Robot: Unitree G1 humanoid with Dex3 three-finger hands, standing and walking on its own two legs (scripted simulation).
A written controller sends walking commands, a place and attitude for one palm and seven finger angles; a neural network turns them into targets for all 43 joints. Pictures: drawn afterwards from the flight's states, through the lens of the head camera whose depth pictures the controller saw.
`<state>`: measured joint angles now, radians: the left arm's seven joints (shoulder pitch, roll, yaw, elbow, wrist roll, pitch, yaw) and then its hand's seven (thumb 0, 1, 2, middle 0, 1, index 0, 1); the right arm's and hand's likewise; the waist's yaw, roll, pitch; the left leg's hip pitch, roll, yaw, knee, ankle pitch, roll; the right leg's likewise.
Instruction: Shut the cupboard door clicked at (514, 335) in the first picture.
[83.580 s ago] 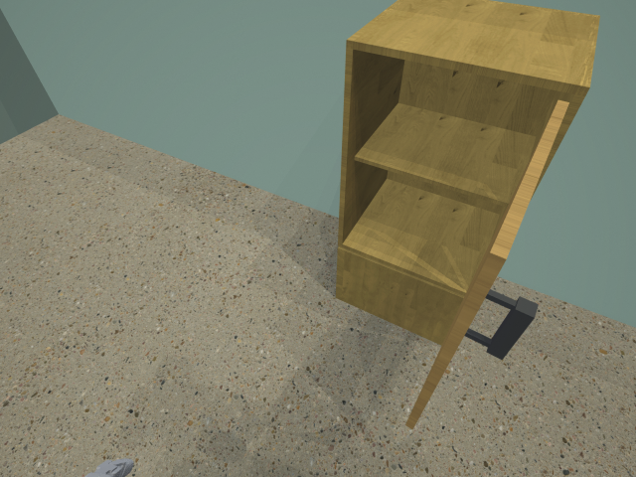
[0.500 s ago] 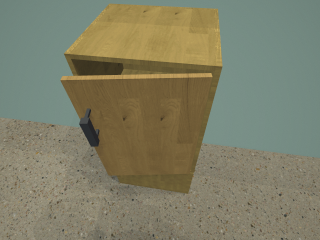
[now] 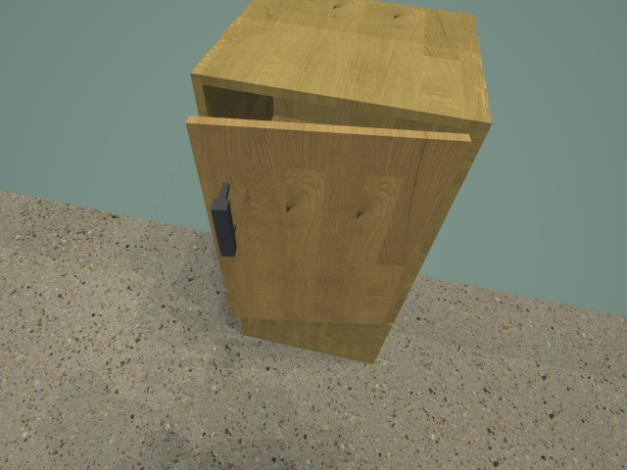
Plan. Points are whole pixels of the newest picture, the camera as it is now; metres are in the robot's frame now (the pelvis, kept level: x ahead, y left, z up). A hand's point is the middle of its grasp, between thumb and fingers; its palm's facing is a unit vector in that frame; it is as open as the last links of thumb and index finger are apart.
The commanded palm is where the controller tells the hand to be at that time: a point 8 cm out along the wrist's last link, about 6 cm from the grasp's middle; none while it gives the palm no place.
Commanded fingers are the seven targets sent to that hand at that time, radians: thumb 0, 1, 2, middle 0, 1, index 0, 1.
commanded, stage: come to a stop and stand still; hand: left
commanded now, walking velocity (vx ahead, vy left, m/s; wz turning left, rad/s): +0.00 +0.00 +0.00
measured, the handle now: (227, 219) +0.48 +0.19 -0.02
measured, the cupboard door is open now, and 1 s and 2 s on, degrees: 10 10 10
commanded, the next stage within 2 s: look again from close up in 0.44 s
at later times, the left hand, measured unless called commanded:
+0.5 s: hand out of the picture -0.04 +0.14 -0.18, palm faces +0.00 -0.99 -0.14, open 7.4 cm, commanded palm none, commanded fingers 0.00 0.90 0.90 -0.20 -0.30 -0.20 -0.30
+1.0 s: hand out of the picture +0.00 +0.17 -0.18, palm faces -0.02 -0.98 -0.22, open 7.4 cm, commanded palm none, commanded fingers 0.00 0.90 0.90 -0.20 -0.30 -0.20 -0.30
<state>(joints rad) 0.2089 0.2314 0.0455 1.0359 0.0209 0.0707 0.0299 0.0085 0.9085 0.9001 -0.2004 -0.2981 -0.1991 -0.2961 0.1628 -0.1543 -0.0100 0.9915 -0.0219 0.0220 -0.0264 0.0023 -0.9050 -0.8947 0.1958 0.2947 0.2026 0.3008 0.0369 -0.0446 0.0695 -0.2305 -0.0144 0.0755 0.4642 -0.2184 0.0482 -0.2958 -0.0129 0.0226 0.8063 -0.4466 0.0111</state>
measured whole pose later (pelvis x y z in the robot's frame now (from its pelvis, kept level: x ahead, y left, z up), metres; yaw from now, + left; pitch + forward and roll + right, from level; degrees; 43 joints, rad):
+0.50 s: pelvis -0.03 -0.01 +0.00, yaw +0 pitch -2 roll +0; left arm 0.29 0.13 0.00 1.13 0.02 0.02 0.03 0.01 0.92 0.90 -0.20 -0.30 -0.20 -0.30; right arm 0.34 -0.16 -0.01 1.16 -0.01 0.02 -0.03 0.00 -0.91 -0.89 0.19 0.29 0.20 0.30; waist -0.02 -0.03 0.05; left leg -0.22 0.01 0.07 0.38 -0.13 0.02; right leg -0.11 0.02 0.01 0.40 -0.25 -0.01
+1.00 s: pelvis -0.01 +0.00 +0.00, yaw -1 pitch -1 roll +1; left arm 0.31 0.15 -0.02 1.07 0.02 -0.02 0.05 0.01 0.91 0.90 -0.20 -0.30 -0.20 -0.30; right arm 0.28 -0.17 0.00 1.07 -0.01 -0.02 -0.01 0.02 -0.93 -0.89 0.20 0.29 0.20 0.30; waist -0.01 0.01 0.01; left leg -0.27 -0.01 0.10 0.50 -0.22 0.04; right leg -0.17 -0.01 0.03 0.53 -0.35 0.00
